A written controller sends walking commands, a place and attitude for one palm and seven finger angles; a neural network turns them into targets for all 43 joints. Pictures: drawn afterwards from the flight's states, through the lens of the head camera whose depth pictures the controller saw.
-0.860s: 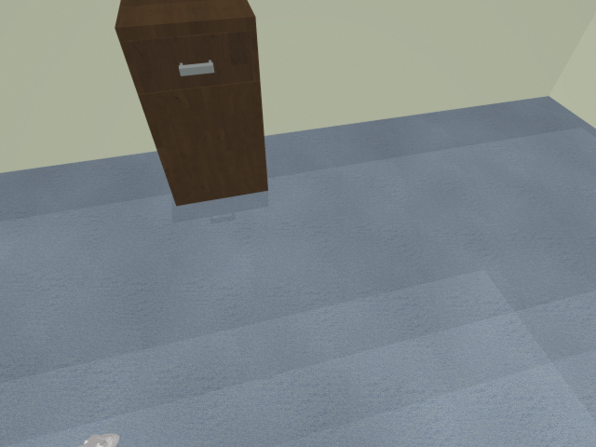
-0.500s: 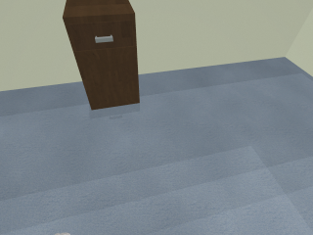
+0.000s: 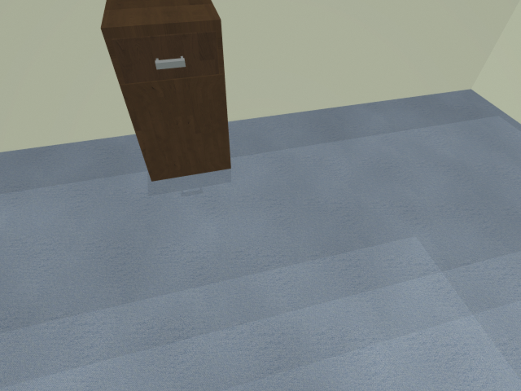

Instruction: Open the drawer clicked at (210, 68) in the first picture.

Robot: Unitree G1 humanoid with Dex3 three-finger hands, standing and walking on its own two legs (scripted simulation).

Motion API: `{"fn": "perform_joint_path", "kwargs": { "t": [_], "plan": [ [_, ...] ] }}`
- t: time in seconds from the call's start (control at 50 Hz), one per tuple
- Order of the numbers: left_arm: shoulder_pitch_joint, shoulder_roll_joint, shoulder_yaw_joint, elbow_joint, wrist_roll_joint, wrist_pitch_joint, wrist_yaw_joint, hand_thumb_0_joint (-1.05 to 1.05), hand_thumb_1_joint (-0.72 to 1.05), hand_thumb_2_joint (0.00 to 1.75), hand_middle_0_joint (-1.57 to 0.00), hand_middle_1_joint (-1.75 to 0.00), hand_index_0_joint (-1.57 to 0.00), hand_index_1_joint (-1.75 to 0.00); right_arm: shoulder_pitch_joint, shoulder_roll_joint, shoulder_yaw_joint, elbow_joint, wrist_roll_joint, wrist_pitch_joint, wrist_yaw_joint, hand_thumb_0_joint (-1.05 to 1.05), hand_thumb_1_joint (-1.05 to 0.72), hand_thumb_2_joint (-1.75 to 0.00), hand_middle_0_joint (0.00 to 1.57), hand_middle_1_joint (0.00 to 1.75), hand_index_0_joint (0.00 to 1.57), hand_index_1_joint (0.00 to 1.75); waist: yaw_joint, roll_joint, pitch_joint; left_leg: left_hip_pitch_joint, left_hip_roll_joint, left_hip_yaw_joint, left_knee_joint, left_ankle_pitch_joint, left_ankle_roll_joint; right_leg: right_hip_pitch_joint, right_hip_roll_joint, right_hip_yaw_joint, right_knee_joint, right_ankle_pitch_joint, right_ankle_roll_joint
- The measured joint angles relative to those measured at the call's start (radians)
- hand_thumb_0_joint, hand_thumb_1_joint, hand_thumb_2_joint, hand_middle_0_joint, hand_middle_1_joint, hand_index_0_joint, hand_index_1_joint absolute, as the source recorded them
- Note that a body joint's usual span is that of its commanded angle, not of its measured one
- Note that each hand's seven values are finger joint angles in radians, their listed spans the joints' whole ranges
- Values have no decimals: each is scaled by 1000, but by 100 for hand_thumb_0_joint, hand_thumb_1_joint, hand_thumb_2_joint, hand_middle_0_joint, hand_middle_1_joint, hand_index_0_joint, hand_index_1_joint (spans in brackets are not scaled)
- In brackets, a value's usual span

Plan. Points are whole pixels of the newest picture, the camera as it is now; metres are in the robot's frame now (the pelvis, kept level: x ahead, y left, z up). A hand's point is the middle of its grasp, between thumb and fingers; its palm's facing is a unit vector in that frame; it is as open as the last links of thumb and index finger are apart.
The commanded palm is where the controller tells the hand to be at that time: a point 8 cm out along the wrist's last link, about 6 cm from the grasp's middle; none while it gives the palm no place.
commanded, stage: stand and wait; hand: left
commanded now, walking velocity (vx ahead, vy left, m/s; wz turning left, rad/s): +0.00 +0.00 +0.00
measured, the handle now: (170, 61) +1.31 +0.45 -0.11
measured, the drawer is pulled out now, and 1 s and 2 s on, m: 0.00 0.00 0.00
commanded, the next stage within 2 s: look at it before walking up in 0.10 s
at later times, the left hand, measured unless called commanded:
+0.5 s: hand out of the picture +0.07 +0.24 -0.16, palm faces -0.03 -0.94 -0.33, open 7.4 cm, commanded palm none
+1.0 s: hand out of the picture +0.06 +0.22 -0.18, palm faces -0.01 -0.97 -0.25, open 7.4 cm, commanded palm none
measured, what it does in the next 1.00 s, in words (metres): stands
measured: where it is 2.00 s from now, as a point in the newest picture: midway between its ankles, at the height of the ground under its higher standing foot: (268, 347)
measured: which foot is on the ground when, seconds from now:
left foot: down 0.00-1.00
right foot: down 0.00-1.00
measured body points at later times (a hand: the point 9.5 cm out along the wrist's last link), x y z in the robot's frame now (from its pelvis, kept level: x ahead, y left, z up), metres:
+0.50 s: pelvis +0.00 +0.00 +0.00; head +0.01 +0.00 +0.45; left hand +0.07 +0.29 -0.13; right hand +0.08 -0.30 -0.13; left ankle +0.00 +0.12 -0.74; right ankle +0.01 -0.12 -0.74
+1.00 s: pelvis +0.04 +0.00 -0.01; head +0.03 +0.01 +0.44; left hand +0.06 +0.27 -0.16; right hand +0.07 -0.27 -0.15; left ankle +0.00 +0.12 -0.74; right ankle +0.01 -0.12 -0.74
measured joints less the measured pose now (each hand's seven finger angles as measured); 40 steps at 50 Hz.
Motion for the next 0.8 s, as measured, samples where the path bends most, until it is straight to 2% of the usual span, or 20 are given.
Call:
{"fn": "perform_joint_path", "kwargs": {
  "t": [0.8],
  "plan": [
    [-10, -2, -1, -1, 1, -7, -1, 1, 91, 90, -20, -30, -20, -30, -24, -1, 3, -1, 1, -3, 1, 0, -91, -90, 20, 30, 21, 30, 2, -2, 7, 8, 7, 0, -24, 2, -6, 8, 7, 0, -25, 4, -5]
  ]
}}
